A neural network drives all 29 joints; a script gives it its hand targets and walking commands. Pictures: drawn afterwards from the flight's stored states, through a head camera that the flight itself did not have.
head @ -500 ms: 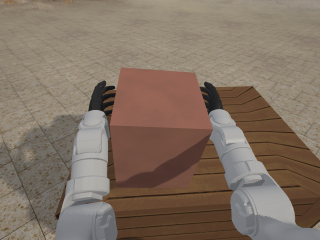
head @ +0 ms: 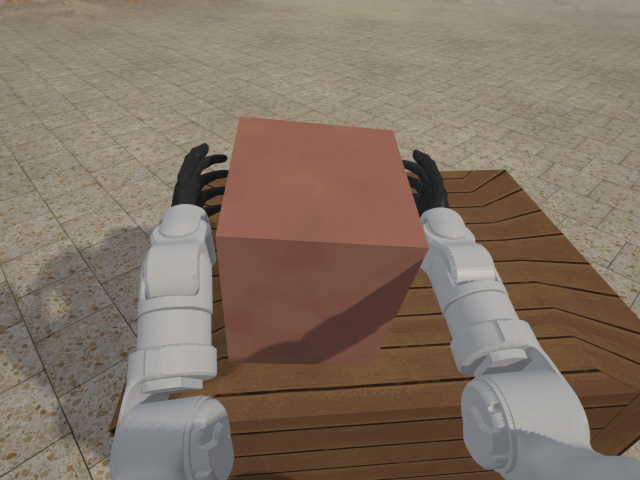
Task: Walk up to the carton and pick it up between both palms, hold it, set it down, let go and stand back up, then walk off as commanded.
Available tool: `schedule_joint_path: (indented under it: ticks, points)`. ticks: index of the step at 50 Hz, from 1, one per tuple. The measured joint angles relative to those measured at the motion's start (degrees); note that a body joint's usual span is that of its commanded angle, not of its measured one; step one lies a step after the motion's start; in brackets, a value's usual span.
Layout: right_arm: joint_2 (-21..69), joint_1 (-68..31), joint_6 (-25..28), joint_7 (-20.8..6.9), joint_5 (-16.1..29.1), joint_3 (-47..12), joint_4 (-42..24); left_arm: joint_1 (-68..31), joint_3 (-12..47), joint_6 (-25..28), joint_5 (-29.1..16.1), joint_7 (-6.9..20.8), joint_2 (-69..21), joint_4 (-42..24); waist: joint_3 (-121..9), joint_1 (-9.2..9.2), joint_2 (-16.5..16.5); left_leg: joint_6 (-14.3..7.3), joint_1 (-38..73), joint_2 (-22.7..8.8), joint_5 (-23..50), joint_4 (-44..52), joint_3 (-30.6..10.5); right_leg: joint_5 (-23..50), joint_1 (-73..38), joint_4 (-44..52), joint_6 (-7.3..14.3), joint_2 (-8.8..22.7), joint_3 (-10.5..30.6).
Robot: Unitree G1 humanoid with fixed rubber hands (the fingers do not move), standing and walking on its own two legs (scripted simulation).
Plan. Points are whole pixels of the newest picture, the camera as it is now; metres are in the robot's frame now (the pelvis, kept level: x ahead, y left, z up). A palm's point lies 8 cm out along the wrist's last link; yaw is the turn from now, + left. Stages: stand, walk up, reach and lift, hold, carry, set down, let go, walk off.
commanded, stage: reach and lift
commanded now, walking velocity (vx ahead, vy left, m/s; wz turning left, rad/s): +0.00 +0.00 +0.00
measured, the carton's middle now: (309, 248) +0.40 +0.03 +0.14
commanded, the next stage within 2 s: hold in 0.40 s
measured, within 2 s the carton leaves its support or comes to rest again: neither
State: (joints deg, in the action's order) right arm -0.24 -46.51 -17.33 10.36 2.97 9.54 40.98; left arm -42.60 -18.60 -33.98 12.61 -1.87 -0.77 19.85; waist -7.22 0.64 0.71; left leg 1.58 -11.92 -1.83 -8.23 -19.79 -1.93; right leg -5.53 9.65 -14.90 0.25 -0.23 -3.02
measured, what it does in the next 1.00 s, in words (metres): stands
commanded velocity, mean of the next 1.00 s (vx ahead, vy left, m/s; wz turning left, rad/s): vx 0.00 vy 0.00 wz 0.00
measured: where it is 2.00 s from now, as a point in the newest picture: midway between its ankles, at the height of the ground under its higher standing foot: outside the picture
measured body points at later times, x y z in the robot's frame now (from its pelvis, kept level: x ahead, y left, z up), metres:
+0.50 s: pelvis +0.00 +0.00 +0.00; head -0.05 +0.01 +0.45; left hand +0.38 +0.17 +0.24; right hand +0.40 -0.12 +0.22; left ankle +0.03 +0.13 -0.75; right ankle +0.03 -0.12 -0.75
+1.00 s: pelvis +0.00 +0.00 +0.00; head -0.05 +0.01 +0.45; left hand +0.38 +0.17 +0.24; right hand +0.40 -0.12 +0.23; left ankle +0.03 +0.13 -0.75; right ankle +0.03 -0.12 -0.75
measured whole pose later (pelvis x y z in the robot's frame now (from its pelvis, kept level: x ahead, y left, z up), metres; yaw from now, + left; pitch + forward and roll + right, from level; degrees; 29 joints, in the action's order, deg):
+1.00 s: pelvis +0.00 +0.00 +0.00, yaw +0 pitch -1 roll -1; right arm -0.2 -46.5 -27.6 12.2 8.0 9.1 30.6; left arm -42.9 -17.6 -45.5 14.6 0.0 -0.6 9.0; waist -6.9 1.3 0.7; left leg 1.6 -10.4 -1.8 -8.3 -19.7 -2.0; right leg -5.8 8.2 -15.2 0.2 -0.2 -3.1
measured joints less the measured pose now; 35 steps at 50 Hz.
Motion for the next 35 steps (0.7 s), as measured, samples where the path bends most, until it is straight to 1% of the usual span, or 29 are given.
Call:
schedule_joint_path:
  ticks: [6,10,13,19,26,35]
  points:
    - [0.0,0.0,-1.3,0.1,0.8,0.0,-0.3,-0.1,0.1,-1.9,0.2,0.1,0.0,-0.7,0.0,0.07,0.0,0.0,0.0,0.0,0.0,0.0,0.0,0.0,0.0,0.0,0.0,0.0,0.0]
    - [0.0,0.0,-1.7,0.4,2.3,0.0,-3.0,-0.2,0.7,-2.9,0.2,0.0,0.1,-3.8,0.0,0.08,0.0,0.0,0.0,0.0,0.0,-0.1,0.0,0.0,0.0,-0.1,0.0,0.0,0.0]
    - [0.0,0.0,-2.3,0.5,2.3,0.0,-4.3,-0.3,0.8,-3.2,0.2,0.1,0.1,-4.6,0.0,0.08,0.0,0.0,0.2,0.0,0.0,-0.1,-0.1,0.0,-0.3,-0.1,0.0,0.0,-0.1]
    - [0.0,0.0,-5.1,0.6,3.0,0.0,-4.4,-0.3,0.8,-6.4,0.9,0.5,0.1,-5.3,0.3,0.43,0.0,0.0,0.8,0.0,0.0,-0.1,-0.1,0.0,-0.9,-0.1,0.0,0.0,-0.1]
    - [0.0,0.0,-6.9,1.4,4.5,-0.4,-8.8,-0.3,1.0,-8.1,0.9,0.8,0.1,-9.3,0.3,0.68,0.0,0.0,1.0,0.0,0.0,-0.4,-0.1,0.0,-1.0,-0.3,0.0,0.0,-0.1]
    - [0.0,0.0,-9.6,1.5,4.5,-0.4,-9.1,-0.3,1.0,-10.7,2.0,1.7,0.1,-9.6,0.4,0.68,0.0,0.0,1.4,0.0,0.0,-0.3,-0.1,0.0,-1.4,-0.3,0.0,0.0,0.0]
